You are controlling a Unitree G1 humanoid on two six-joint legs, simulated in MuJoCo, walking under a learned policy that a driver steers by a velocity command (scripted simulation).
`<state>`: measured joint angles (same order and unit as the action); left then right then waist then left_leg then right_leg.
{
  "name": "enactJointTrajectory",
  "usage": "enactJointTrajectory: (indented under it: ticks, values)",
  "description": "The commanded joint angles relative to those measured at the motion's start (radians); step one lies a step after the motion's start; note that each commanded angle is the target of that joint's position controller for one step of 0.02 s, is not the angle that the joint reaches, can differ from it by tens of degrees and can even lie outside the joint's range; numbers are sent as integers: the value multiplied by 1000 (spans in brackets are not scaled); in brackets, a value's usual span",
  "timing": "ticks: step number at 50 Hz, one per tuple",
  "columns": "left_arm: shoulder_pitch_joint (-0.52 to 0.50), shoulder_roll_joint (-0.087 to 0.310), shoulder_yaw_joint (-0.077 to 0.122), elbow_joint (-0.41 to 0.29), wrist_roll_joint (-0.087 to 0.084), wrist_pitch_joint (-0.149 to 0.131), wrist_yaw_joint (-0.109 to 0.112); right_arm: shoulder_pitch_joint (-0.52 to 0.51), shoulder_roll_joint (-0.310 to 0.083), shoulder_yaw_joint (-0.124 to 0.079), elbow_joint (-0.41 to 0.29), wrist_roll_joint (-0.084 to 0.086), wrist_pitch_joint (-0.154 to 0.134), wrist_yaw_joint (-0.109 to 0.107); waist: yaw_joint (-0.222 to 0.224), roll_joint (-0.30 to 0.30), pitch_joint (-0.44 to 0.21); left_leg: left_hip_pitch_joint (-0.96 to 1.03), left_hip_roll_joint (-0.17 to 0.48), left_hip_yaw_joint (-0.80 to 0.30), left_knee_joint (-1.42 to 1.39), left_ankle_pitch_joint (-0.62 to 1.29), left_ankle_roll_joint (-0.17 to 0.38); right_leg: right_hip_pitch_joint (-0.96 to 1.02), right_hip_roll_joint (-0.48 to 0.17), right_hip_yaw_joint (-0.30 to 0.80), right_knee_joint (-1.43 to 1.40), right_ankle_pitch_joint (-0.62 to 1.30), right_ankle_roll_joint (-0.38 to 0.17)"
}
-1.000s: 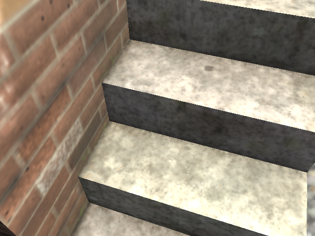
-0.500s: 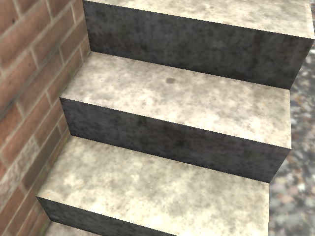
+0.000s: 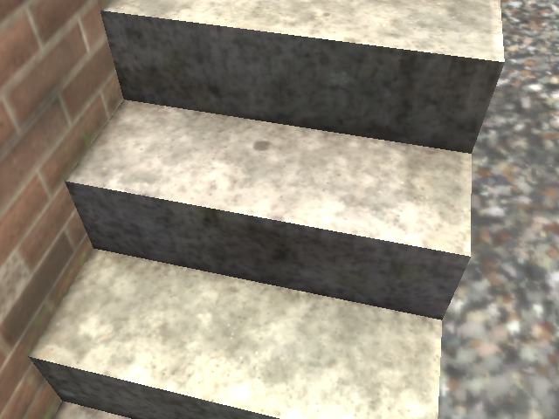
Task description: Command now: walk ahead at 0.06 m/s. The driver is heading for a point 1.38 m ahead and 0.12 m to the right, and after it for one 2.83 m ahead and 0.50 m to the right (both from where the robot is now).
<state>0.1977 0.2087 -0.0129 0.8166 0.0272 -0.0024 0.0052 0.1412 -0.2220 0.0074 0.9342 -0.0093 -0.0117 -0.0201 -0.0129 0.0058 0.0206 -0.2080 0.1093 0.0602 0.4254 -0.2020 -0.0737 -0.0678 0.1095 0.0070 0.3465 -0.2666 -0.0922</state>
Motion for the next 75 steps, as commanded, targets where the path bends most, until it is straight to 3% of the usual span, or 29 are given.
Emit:
enactJointTrajectory:
  ticks: [1,19,29,34,37,38,39,40,41,42,43,45,47,49,50,51,52,53,54,55,56,57,58,59,61,62,66,69,75]
  values:
    - [-27,108,30,-30,1,-8,7,-10,-86,-20,-14,4,-11,-4,-5,-24,-49,24,50,-63,-21,24,-18,-4,-216,151,-41,613,52]
    - [20,111,57,84,-3,39,32,46,-111,-24,98,9,-25,-4,-7,-5,-23,-8,61,-49,-58,22,-16,9,-185,125,-67,554,45]
    - [-5,112,46,57,-21,17,37,29,-72,-14,107,12,-52,-34,11,-53,53,-79,-13,7,63,-143,34,-96,-191,216,-164,-80,-80]
    - [-30,138,51,35,-35,9,28,89,-68,-16,115,12,-74,-16,-14,-54,50,-119,-39,1,105,-74,88,-38,-218,211,-52,348,-128]
    - [-45,163,55,24,-29,-11,26,199,-116,-43,121,12,-75,-11,-50,16,-104,65,-40,-40,94,195,127,-16,-136,77,192,1045,-54]
    - [-75,167,56,17,-26,-19,23,289,-132,-56,137,15,-71,-13,-89,56,-155,185,-5,-106,61,253,161,-111,-118,62,315,1057,-25]
    - [-104,145,48,2,-22,-25,13,397,-139,-61,168,3,-59,-16,-124,138,-178,298,74,-234,-35,305,228,-262,-74,24,505,875,12]
    - [-113,62,33,31,-32,-25,1,472,-152,-68,200,4,-42,-24,-155,343,-143,345,270,-458,-191,333,381,-455,22,-48,937,137,103]
    - [-58,52,37,42,-57,-29,-2,398,-162,-63,198,-14,-41,-34,-114,311,-87,302,359,-549,-215,302,451,-636,-7,40,1444,-358,116]
    - [-119,24,26,-25,-100,-29,2,336,-147,-60,186,-31,-50,-41,-86,303,11,332,364,-484,-192,248,407,-919,-28,149,1792,-521,93]
    - [-254,-16,1,-132,-114,-34,5,332,-81,-42,197,-41,-66,-37,-83,276,96,353,337,-382,-186,291,330,-1171,-48,176,1976,-650,68]
    - [-413,-108,-57,-281,-87,-73,-7,431,-2,-20,244,-40,-74,-19,-94,99,77,470,315,-266,-165,365,226,-1486,-92,176,2126,-659,19]
    - [-345,-126,-100,-345,-70,-80,-33,268,-42,-16,194,8,-44,-11,17,-32,72,131,214,-104,-318,37,179,-1265,-168,35,1800,-489,36]
    - [-266,-67,-122,-374,-53,-52,-41,22,-113,-13,68,23,-45,-36,129,1,59,-478,66,101,-526,93,213,-596,-213,-131,1251,-245,94]
    - [-199,-42,-109,-310,-41,-43,-29,84,-132,-23,55,36,-55,-41,117,53,-38,-566,38,94,-527,386,275,-229,-124,-210,1158,-68,112]
    - [-64,42,-59,-220,-39,-33,-7,130,-191,-36,60,27,-57,-32,152,101,-170,-387,58,105,-400,1084,323,-110,-37,-269,1186,-8,108]
    - [66,81,-34,-207,-32,-17,29,144,-344,-72,109,14,-45,-12,250,246,-285,-83,138,95,-228,1504,300,-172,-65,-204,1104,-272,70]
    - [73,113,-18,-194,-43,-19,32,214,-287,-70,117,23,-40,3,228,200,-360,37,131,80,-46,1580,277,-115,-78,-174,907,-171,31]
    - [14,85,-5,-154,-69,-17,32,430,-169,-49,158,37,-38,6,128,123,-453,-3,119,-21,140,1445,270,-25,-77,31,703,-376,-46]
    - [181,172,46,-85,-50,10,42,434,-124,-42,169,20,-32,24,187,-84,-509,-157,54,-46,406,721,247,107,-215,398,390,-516,-110]
    - [252,278,82,2,21,25,47,385,-35,-44,168,30,-28,54,152,-372,-597,-277,-140,-137,964,12,214,52,-400,824,104,-626,-181]
    - [194,179,36,-5,52,27,44,180,-54,-61,76,50,-18,71,165,-252,-465,-411,-220,-381,1321,-87,218,-178,-413,933,25,-738,-117]
    - [35,125,16,-16,39,30,36,30,61,-27,-46,66,-5,61,100,-219,-203,-526,-230,-283,1444,-163,202,-446,-358,653,74,-603,-21]
    - [-88,34,0,-2,21,26,27,43,106,-7,-72,47,6,42,19,-147,-41,-587,-233,-217,1502,-201,178,-579,-277,425,167,-542,18]
    - [-162,-99,-30,44,12,15,15,219,47,-7,-62,16,20,30,-97,-79,-16,-511,-241,-123,1588,-122,124,-668,-207,172,276,-390,22]
    - [-154,-118,-36,53,9,9,15,246,23,-7,-65,14,26,29,-101,-69,-5,-503,-255,-115,1622,-82,105,-688,-212,153,263,-354,2]
    - [-143,-8,-27,5,23,8,67,250,-51,-14,-118,7,57,-11,-99,-78,39,-473,-263,-132,1506,30,45,-747,-263,197,158,-361,-74]
    - [-159,83,-17,-91,3,-7,117,271,-111,-33,-146,-8,95,-42,-86,-94,-13,-396,-252,-138,1462,64,-9,-718,-311,271,134,-349,-123]
    - [-130,102,2,-214,-22,-10,147,348,-98,-28,-149,13,127,-59,-44,-148,-69,-265,-147,-144,904,18,-18,-553,-318,278,268,-254,-93]
